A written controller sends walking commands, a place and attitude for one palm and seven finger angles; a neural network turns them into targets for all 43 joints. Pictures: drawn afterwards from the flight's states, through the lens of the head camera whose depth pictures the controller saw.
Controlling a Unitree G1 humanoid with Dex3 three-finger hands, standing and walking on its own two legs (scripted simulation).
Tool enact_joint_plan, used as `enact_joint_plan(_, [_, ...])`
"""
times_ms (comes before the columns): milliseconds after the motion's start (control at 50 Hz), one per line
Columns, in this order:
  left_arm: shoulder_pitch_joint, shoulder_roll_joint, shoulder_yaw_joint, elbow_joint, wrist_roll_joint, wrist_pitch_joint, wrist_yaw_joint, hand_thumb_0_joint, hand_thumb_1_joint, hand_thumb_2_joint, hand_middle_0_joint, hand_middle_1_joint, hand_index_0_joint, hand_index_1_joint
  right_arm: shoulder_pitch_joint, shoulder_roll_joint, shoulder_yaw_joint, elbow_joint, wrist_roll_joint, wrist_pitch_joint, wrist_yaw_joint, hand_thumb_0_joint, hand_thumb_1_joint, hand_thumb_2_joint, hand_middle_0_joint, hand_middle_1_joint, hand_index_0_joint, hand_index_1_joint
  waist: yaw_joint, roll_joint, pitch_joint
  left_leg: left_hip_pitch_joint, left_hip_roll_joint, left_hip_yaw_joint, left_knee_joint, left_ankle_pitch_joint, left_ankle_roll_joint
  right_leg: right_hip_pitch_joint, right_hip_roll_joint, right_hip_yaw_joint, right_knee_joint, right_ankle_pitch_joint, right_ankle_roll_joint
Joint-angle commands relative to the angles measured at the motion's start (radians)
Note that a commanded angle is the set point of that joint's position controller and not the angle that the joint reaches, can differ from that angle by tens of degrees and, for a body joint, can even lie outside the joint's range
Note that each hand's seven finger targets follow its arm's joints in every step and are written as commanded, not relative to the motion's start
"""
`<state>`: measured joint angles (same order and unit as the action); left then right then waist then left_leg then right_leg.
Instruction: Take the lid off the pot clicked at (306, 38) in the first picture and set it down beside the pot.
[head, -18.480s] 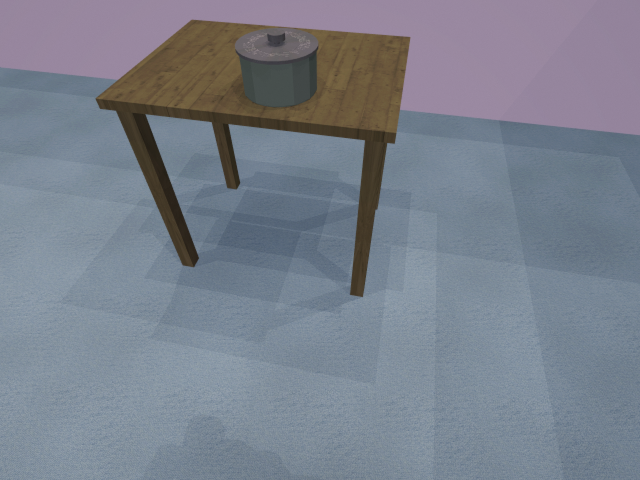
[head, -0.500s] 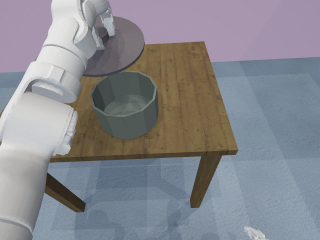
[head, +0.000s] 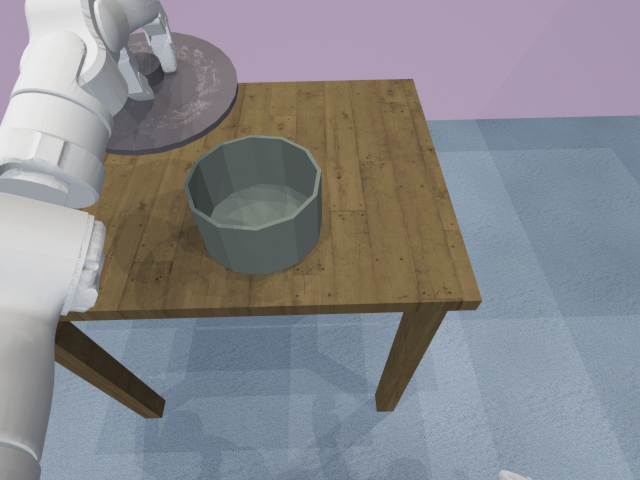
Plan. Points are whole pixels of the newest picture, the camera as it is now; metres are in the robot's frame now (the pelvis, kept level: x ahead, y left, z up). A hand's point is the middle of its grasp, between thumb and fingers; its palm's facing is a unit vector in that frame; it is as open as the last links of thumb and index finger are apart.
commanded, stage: move the lid sideways beside the pot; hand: left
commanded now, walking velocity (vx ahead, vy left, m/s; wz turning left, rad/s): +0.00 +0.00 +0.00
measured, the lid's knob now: (142, 70) +0.53 +0.18 +0.24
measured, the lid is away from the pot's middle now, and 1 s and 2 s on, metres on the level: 0.11 0.21 0.23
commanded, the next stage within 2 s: lower the lid onto the table in 1.32 s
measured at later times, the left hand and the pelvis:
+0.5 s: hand (72, 70) +0.49 +0.24 +0.26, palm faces -0.20 -0.05 -0.98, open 7.3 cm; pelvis +0.01 +0.01 +0.00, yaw +0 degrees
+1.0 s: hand (25, 89) +0.47 +0.28 +0.26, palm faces -0.25 -0.04 -0.97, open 7.3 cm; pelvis -0.01 +0.00 +0.00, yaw +1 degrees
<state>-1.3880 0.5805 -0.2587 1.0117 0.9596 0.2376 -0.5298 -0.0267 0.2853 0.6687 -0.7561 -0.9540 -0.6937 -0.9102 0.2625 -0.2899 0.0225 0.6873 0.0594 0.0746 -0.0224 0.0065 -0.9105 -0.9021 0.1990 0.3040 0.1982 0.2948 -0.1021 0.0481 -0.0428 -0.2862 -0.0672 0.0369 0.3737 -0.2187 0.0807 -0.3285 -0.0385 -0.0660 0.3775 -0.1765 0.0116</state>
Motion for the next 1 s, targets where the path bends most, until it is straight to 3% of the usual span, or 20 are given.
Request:
enact_joint_plan(0, [-0.643, 0.163, 0.004, -0.251, -0.002, -0.012, 0.041, 0.000, 0.725, 0.873, -0.926, -1.052, -0.886, -1.020, 0.005, -0.142, -0.050, -0.106, 0.012, -0.020, -0.010, 0.000, -0.900, -0.900, 0.200, 0.300, 0.200, 0.300, -0.020, -0.005, -0.444, 0.279, 0.033, -0.114, 0.033, 0.504, -0.031, 0.096, 0.038, 0.022, 0.001, 0.291, -0.057])
enact_joint_plan(20, [-0.672, 0.245, 0.069, -0.284, 0.016, -0.017, 0.044, 0.000, 0.725, 0.873, -0.926, -1.052, -0.886, -1.020, 0.009, -0.138, -0.051, -0.104, 0.007, -0.023, -0.008, 0.000, -0.900, -0.900, 0.200, 0.300, 0.200, 0.300, -0.007, -0.019, -0.475, 0.289, 0.035, -0.123, 0.037, 0.503, -0.030, 0.105, 0.043, 0.026, 0.007, 0.283, -0.055])
enact_joint_plan(100, [-0.631, 0.256, 0.070, -0.267, 0.001, -0.031, 0.039, 0.000, 0.725, 0.873, -0.926, -1.052, -0.886, -1.020, 0.024, -0.151, -0.054, -0.099, 0.006, -0.015, -0.013, 0.000, -0.900, -0.900, 0.200, 0.300, 0.200, 0.300, -0.013, 0.021, -0.484, 0.309, 0.033, -0.121, 0.045, 0.554, -0.037, 0.104, 0.040, 0.024, 0.003, 0.303, -0.060])
enact_joint_plan(120, [-0.678, 0.322, 0.118, -0.315, 0.020, -0.038, 0.041, 0.000, 0.725, 0.873, -0.926, -1.052, -0.886, -1.020, 0.019, -0.143, -0.051, -0.102, 0.001, -0.018, -0.010, 0.000, -0.900, -0.900, 0.200, 0.300, 0.200, 0.300, 0.000, 0.011, -0.516, 0.306, 0.031, -0.125, 0.044, 0.542, -0.037, 0.127, 0.045, 0.028, 0.010, 0.302, -0.058])
enact_joint_plan(140, [-0.665, 0.283, 0.088, -0.277, 0.022, -0.039, 0.038, 0.000, 0.725, 0.873, -0.926, -1.052, -0.886, -1.020, 0.010, -0.139, -0.050, -0.105, 0.004, -0.018, -0.012, 0.000, -0.900, -0.900, 0.200, 0.300, 0.200, 0.300, -0.007, 0.022, -0.489, 0.305, 0.030, -0.120, 0.047, 0.543, -0.033, 0.101, 0.045, 0.027, 0.010, 0.293, -0.060])
enact_joint_plan(200, [-0.575, 0.306, 0.102, -0.201, 0.015, -0.031, 0.037, 0.000, 0.725, 0.873, -0.926, -1.052, -0.886, -1.020, 0.033, -0.157, -0.054, -0.095, 0.009, -0.001, -0.011, 0.000, -0.900, -0.900, 0.200, 0.300, 0.200, 0.300, -0.005, 0.000, -0.443, 0.264, 0.032, -0.115, 0.044, 0.541, -0.036, 0.113, 0.042, 0.022, 0.001, 0.307, -0.061])
enact_joint_plan(220, [-0.617, 0.370, 0.145, -0.238, 0.034, -0.037, 0.037, 0.000, 0.725, 0.873, -0.926, -1.052, -0.886, -1.020, 0.023, -0.151, -0.048, -0.098, 0.006, 0.000, -0.008, 0.000, -0.900, -0.900, 0.200, 0.300, 0.200, 0.300, 0.006, -0.026, -0.464, 0.250, 0.032, -0.116, 0.040, 0.528, -0.035, 0.137, 0.045, 0.023, 0.010, 0.311, -0.059])
enact_joint_plan(300, [-0.590, 0.291, 0.082, -0.356, 0.013, -0.055, 0.035, 0.000, 0.725, 0.873, -0.926, -1.052, -0.886, -1.020, 0.013, -0.148, -0.058, -0.127, 0.005, -0.001, -0.002, 0.000, -0.900, -0.900, 0.200, 0.300, 0.200, 0.300, 0.005, 0.065, -0.531, 0.355, 0.043, -0.134, 0.071, 0.704, -0.050, 0.110, 0.044, 0.023, 0.012, 0.342, -0.061])
enact_joint_plan(320, [-0.586, 0.352, 0.137, -0.342, 0.033, -0.053, 0.034, 0.000, 0.725, 0.873, -0.926, -1.052, -0.886, -1.020, 0.008, -0.143, -0.057, -0.121, 0.002, 0.000, 0.000, 0.000, -0.900, -0.900, 0.200, 0.300, 0.200, 0.300, 0.013, 0.043, -0.515, 0.341, 0.044, -0.134, 0.071, 0.683, -0.045, 0.101, 0.050, 0.027, 0.011, 0.319, -0.058])
enact_joint_plan(360, [-0.564, 0.379, 0.152, -0.320, 0.030, -0.050, 0.026, 0.000, 0.725, 0.873, -0.926, -1.052, -0.886, -1.020, 0.008, -0.145, -0.053, -0.121, 0.007, 0.008, -0.002, 0.000, -0.900, -0.900, 0.200, 0.300, 0.200, 0.300, 0.012, 0.023, -0.497, 0.315, 0.040, -0.123, 0.064, 0.646, -0.037, 0.115, 0.050, 0.026, 0.012, 0.321, -0.059])
enact_joint_plan(440, [-0.570, 0.339, 0.118, -0.369, 0.020, -0.046, 0.016, 0.000, 0.725, 0.873, -0.926, -1.052, -0.886, -1.020, -0.009, -0.142, -0.056, -0.131, 0.009, 0.011, 0.001, 0.000, -0.900, -0.900, 0.200, 0.300, 0.200, 0.300, 0.008, 0.052, -0.492, 0.340, 0.042, -0.127, 0.072, 0.675, -0.040, 0.085, 0.051, 0.020, 0.011, 0.307, -0.059])
enact_joint_plan(500, [-0.495, 0.363, 0.132, -0.343, 0.004, -0.045, 0.017, 0.000, 0.725, 0.873, -0.926, -1.052, -0.886, -1.020, 0.008, -0.158, -0.056, -0.128, 0.016, 0.021, 0.001, 0.000, -0.900, -0.900, 0.200, 0.300, 0.200, 0.300, 0.008, 0.041, -0.465, 0.325, 0.045, -0.134, 0.071, 0.681, -0.049, 0.094, 0.049, 0.015, 0.000, 0.307, -0.062])
enact_joint_plan(580, [-0.547, 0.377, 0.124, -0.316, 0.020, -0.048, 0.010, 0.000, 0.725, 0.873, -0.926, -1.052, -0.886, -1.020, -0.005, -0.149, -0.047, -0.123, 0.020, 0.030, -0.008, 0.000, -0.900, -0.900, 0.200, 0.300, 0.200, 0.300, 0.004, -0.005, -0.439, 0.272, 0.035, -0.111, 0.051, 0.523, -0.027, 0.103, 0.051, 0.014, -0.001, 0.266, -0.058])
enact_joint_plan(620, [-0.571, 0.476, 0.191, -0.390, 0.027, -0.069, 0.022, 0.000, 0.725, 0.873, -0.926, -1.052, -0.886, -1.020, -0.010, -0.154, -0.047, -0.133, 0.014, 0.030, -0.008, 0.000, -0.900, -0.900, 0.200, 0.300, 0.200, 0.300, 0.020, 0.032, -0.511, 0.292, 0.036, -0.121, 0.057, 0.565, -0.035, 0.143, 0.048, 0.022, 0.007, 0.288, -0.061])
enact_joint_plan(700, [-0.562, 0.371, 0.105, -0.384, 0.004, -0.078, 0.018, 0.000, 0.725, 0.873, -0.926, -1.052, -0.886, -1.020, -0.005, -0.152, -0.051, -0.131, 0.022, 0.029, -0.011, 0.000, -0.900, -0.900, 0.200, 0.300, 0.200, 0.300, -0.003, 0.109, -0.474, 0.344, 0.044, -0.132, 0.070, 0.624, -0.049, 0.071, 0.047, 0.012, -0.011, 0.257, -0.064])
enact_joint_plan(760, [-0.504, 0.458, 0.177, -0.282, 0.022, -0.085, 0.013, 0.000, 0.725, 0.873, -0.926, -1.052, -0.886, -1.020, 0.004, -0.151, -0.041, -0.117, 0.022, 0.033, -0.017, 0.000, -0.900, -0.900, 0.200, 0.300, 0.200, 0.300, 0.011, 0.029, -0.430, 0.273, 0.041, -0.119, 0.053, 0.518, -0.033, 0.099, 0.054, 0.009, -0.008, 0.231, -0.062])
enact_joint_plan(800, [-0.449, 0.416, 0.134, -0.184, 0.000, -0.090, 0.009, 0.000, 0.725, 0.873, -0.926, -1.052, -0.886, -1.020, 0.008, -0.164, -0.038, -0.108, 0.033, 0.046, -0.019, 0.000, -0.900, -0.900, 0.200, 0.300, 0.200, 0.300, 0.001, 0.004, -0.363, 0.204, 0.039, -0.102, 0.039, 0.426, -0.027, 0.103, 0.041, 0.006, -0.019, 0.216, -0.062])
enact_joint_plan(900, [-0.571, 0.400, 0.091, -0.267, 0.007, -0.116, 0.016, 0.000, 0.725, 0.873, -0.926, -1.052, -0.886, -1.020, 0.010, -0.165, -0.042, -0.102, 0.032, 0.040, -0.026, 0.000, -0.900, -0.900, 0.200, 0.300, 0.200, 0.300, -0.013, 0.059, -0.402, 0.249, 0.044, -0.109, 0.041, 0.410, -0.023, 0.087, 0.043, 0.008, -0.030, 0.187, -0.062])
enact_joint_plan(960, [-0.591, 0.517, 0.173, -0.285, 0.034, -0.145, 0.021, 0.000, 0.725, 0.873, -0.926, -1.052, -0.886, -1.020, 0.020, -0.161, -0.036, -0.098, 0.029, 0.032, -0.041, 0.000, -0.900, -0.900, 0.200, 0.300, 0.200, 0.300, 0.002, 0.058, -0.453, 0.252, 0.043, -0.104, 0.034, 0.395, -0.011, 0.135, 0.048, 0.015, -0.020, 0.197, -0.060])
enact_joint_plan(980, [-0.603, 0.496, 0.151, -0.286, 0.032, -0.152, 0.019, 0.000, 0.725, 0.873, -0.926, -1.052, -0.886, -1.020, 0.019, -0.158, -0.036, -0.098, 0.029, 0.029, -0.043, 0.000, -0.900, -0.900, 0.200, 0.300, 0.200, 0.300, 0.000, 0.071, -0.462, 0.259, 0.039, -0.103, 0.035, 0.396, -0.011, 0.137, 0.048, 0.016, -0.021, 0.200, -0.058])
